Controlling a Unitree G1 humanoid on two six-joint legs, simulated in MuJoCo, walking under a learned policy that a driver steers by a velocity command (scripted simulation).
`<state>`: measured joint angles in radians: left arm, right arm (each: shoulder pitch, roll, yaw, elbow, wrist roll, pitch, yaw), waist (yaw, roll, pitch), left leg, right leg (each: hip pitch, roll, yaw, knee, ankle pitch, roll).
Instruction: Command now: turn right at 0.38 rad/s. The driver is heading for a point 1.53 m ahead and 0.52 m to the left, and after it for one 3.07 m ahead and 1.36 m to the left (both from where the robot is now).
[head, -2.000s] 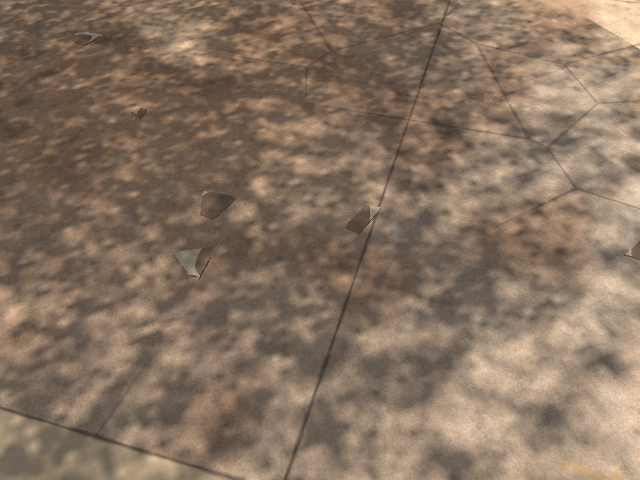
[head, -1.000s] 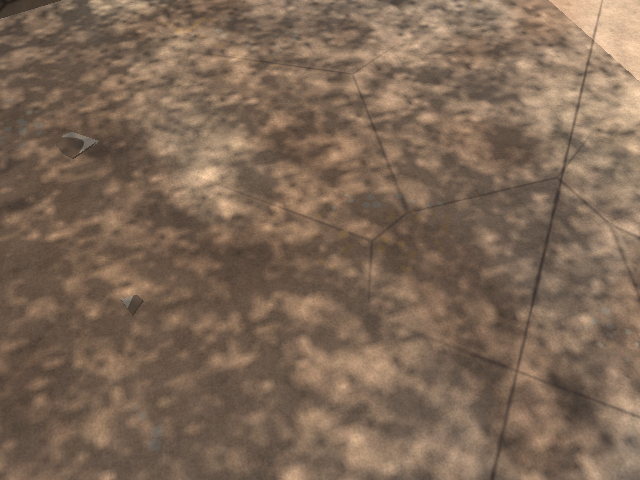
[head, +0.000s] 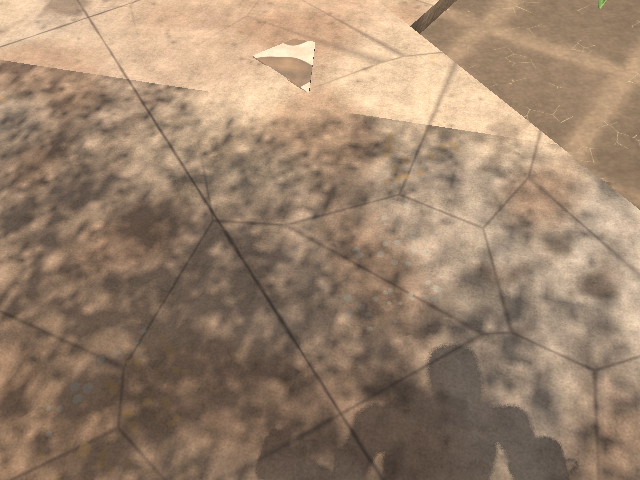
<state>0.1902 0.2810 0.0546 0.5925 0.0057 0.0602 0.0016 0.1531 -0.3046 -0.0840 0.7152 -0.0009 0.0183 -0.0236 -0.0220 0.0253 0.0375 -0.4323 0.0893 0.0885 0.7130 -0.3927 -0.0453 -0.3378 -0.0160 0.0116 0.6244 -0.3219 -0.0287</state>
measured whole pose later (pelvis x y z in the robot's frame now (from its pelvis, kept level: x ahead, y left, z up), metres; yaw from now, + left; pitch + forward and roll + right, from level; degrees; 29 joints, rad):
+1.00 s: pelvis +0.40 -0.04 +0.01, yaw +9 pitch +1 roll -2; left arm 0.36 0.28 0.06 0.82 0.03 -0.09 -0.01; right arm 0.24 -0.31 -0.06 0.79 -0.02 -0.01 0.06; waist 0.01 0.04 0.00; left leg -0.64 0.09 0.01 1.25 -0.18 0.09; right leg -0.12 0.00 -0.20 0.40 -0.29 -0.03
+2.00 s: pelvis +1.23 +0.35 +0.01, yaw +52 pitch +2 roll -3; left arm 0.57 0.29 0.05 0.95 0.02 -0.11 -0.02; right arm 0.00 -0.30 0.01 0.64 -0.05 -0.06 0.07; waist 0.09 0.04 0.00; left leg -0.73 0.03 -0.05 0.84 -0.06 0.09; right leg 0.07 0.06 -0.07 0.19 -0.30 -0.02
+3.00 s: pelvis +1.60 +0.83 +0.00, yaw +7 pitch +1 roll +1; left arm 0.14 0.35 0.10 0.54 -0.02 0.06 0.03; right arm 0.08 -0.30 -0.07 0.71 -0.01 -0.03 -0.01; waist 0.02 -0.03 0.05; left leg -0.37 -0.07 -0.15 0.50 -0.14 -0.03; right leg -0.39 0.23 0.34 0.69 -0.34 -0.03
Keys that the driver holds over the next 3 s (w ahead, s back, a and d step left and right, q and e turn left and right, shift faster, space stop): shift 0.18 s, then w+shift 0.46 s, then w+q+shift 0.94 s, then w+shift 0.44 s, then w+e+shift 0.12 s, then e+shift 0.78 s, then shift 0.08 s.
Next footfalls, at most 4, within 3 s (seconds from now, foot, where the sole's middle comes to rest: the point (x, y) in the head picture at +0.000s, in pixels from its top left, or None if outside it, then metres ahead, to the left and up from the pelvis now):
0.40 left None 0.03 0.12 -0.76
0.78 right None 0.41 -0.14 -0.76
1.26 left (304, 331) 0.80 0.10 -0.76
1.70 right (262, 190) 1.25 0.21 -0.76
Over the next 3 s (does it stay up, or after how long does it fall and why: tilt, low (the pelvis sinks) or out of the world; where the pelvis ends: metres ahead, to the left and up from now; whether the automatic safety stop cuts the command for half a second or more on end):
stays up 1.60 0.83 0.00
